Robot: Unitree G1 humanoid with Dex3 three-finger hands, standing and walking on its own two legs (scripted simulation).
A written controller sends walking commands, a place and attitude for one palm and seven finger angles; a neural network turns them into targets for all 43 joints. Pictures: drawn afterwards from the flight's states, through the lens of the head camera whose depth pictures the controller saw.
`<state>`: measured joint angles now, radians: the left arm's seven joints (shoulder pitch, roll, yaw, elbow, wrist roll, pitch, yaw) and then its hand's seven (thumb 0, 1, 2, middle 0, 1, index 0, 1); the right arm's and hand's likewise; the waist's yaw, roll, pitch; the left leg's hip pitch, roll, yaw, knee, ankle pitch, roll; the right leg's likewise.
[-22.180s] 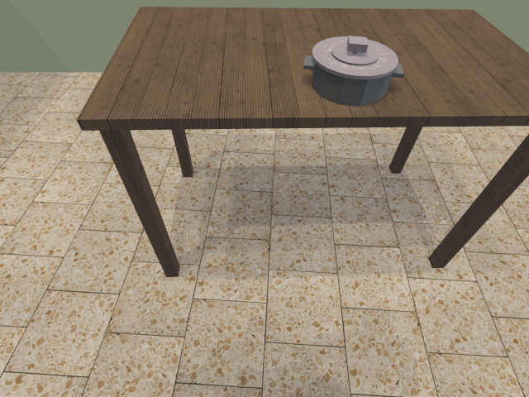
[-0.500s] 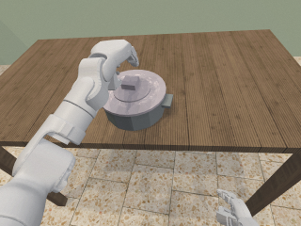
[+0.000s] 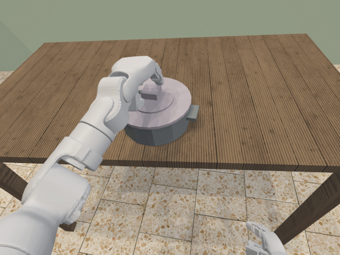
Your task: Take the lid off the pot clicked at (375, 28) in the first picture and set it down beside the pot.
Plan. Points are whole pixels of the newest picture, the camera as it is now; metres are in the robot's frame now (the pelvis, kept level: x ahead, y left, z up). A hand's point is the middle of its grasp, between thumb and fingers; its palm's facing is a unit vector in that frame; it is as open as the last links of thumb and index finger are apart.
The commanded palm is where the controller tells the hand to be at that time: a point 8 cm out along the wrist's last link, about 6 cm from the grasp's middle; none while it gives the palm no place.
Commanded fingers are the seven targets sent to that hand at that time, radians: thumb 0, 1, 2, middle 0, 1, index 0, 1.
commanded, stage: lower the open fingers around the knob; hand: left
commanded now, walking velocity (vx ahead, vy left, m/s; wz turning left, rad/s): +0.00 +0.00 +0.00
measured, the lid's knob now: (151, 91) +0.48 +0.07 +0.15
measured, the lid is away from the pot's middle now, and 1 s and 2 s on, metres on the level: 0.00 0.01 0.01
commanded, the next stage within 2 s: raise the hand to come down again in 1.62 s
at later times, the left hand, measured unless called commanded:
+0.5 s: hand (141, 89) +0.44 +0.08 +0.18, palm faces -0.14 -0.10 -0.99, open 9.5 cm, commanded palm +0.42 +0.08 +0.22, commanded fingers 0.00 -0.40 1.73 -0.88 -0.08 -0.88 -0.08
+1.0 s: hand (142, 89) +0.44 +0.08 +0.19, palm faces -0.15 -0.08 -0.99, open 9.6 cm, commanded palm +0.42 +0.07 +0.22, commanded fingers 0.00 -0.40 1.73 -0.88 -0.08 -0.88 -0.08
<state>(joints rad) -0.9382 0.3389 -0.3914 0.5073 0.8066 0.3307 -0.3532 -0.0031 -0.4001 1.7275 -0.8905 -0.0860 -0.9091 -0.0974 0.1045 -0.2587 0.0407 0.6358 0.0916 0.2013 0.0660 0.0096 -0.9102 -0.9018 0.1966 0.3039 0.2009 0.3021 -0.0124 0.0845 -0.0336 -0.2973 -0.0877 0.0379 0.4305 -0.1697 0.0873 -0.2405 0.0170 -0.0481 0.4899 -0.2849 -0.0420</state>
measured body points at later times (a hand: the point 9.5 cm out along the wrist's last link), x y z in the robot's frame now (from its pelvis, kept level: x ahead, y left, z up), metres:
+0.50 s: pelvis +0.00 +0.00 +0.00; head +0.00 -0.03 +0.45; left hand +0.44 +0.08 +0.24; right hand +0.14 -0.24 -0.12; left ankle +0.03 +0.06 -0.74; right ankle -0.02 -0.09 -0.74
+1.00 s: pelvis +0.00 -0.01 +0.00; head -0.01 -0.04 +0.45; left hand +0.44 +0.08 +0.24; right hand +0.15 -0.24 -0.12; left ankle +0.03 +0.06 -0.74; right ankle -0.02 -0.09 -0.74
